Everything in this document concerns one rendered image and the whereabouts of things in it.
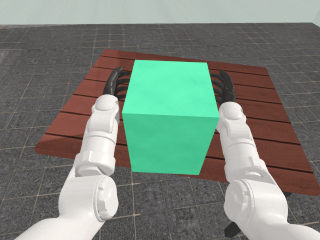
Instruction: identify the right robot forearm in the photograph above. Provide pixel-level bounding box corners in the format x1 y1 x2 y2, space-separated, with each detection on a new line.
216 102 288 215

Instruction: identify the table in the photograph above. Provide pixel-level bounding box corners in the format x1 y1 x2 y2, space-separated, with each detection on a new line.
34 49 320 238

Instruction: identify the left robot upper arm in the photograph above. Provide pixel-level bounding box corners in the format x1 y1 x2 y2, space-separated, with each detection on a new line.
14 174 119 240

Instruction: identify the left robot forearm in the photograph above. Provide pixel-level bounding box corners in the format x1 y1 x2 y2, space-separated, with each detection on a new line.
58 94 120 212

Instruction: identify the right robot hand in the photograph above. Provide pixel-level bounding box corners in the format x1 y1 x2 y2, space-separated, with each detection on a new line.
210 69 237 106

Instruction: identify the left robot hand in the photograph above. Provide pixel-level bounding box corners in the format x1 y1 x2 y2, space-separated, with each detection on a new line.
102 66 131 100

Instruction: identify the right robot upper arm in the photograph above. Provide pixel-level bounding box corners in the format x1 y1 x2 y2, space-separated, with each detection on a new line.
223 178 320 240

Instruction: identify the carton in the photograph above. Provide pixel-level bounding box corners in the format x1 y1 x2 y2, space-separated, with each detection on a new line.
122 60 220 175

